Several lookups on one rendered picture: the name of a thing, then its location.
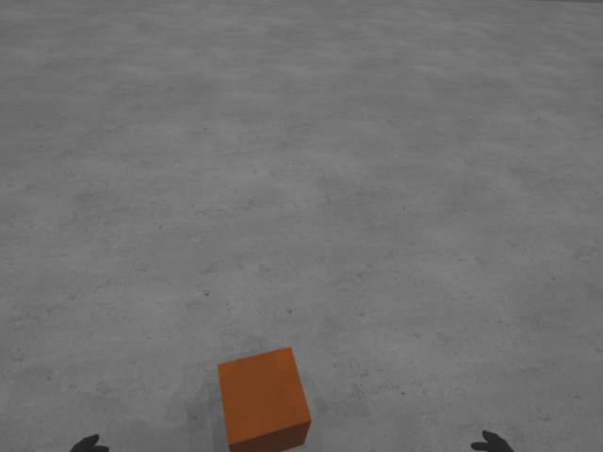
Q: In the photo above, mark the carton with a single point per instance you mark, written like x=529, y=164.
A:
x=264, y=405

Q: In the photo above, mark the robot right hand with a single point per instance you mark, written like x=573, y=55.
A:
x=495, y=443

